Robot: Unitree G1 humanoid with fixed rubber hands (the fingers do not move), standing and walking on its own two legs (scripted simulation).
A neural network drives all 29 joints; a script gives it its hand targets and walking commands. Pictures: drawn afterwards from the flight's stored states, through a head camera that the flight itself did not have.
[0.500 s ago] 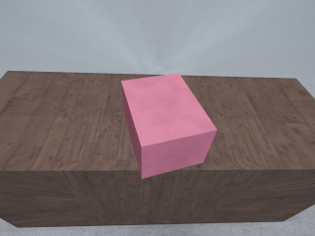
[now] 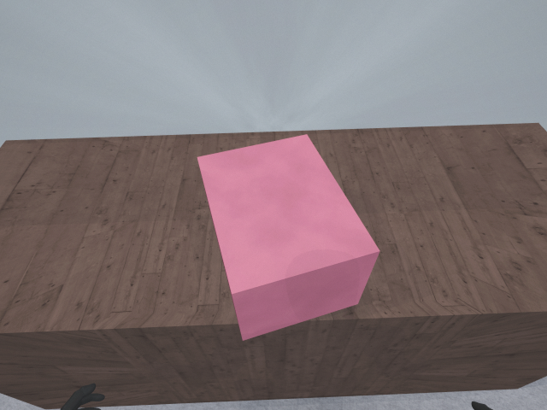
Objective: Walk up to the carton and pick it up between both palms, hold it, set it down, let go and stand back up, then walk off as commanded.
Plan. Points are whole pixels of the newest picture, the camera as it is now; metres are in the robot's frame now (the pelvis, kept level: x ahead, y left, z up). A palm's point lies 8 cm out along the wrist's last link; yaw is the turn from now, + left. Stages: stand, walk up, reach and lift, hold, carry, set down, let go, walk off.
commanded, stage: walk up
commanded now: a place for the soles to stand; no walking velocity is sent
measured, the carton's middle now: (277, 230) +0.45 +0.01 -0.02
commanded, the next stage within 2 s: reach and lift in 1.58 s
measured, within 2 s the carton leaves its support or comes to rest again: neither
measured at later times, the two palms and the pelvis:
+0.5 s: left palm out of the picture +0.08 +0.32 -0.09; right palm out of the picture +0.10 -0.30 -0.08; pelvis -0.01 +0.01 +0.03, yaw +1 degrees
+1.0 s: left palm out of the picture +0.09 +0.36 -0.07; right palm out of the picture +0.09 -0.29 -0.09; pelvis +0.01 +0.03 +0.02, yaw +3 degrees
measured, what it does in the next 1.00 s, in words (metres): stands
